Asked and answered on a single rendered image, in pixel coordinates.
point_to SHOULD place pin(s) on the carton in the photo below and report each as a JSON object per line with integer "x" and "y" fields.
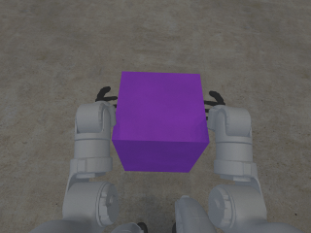
{"x": 161, "y": 122}

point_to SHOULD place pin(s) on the right robot shin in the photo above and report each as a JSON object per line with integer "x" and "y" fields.
{"x": 179, "y": 226}

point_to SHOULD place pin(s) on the left robot hand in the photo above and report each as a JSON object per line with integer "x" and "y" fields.
{"x": 102, "y": 92}

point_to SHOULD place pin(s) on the robot left forearm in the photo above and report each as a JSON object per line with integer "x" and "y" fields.
{"x": 92, "y": 135}

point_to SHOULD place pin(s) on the robot left thigh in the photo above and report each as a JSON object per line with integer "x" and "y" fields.
{"x": 128, "y": 228}

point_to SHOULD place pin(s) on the robot right forearm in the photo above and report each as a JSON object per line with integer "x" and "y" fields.
{"x": 234, "y": 150}

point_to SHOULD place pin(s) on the right robot hand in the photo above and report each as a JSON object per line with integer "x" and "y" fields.
{"x": 218, "y": 97}

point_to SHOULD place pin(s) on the robot right upper arm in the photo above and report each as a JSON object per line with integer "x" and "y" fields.
{"x": 237, "y": 208}

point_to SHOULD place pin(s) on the robot left upper arm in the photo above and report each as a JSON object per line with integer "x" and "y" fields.
{"x": 88, "y": 207}

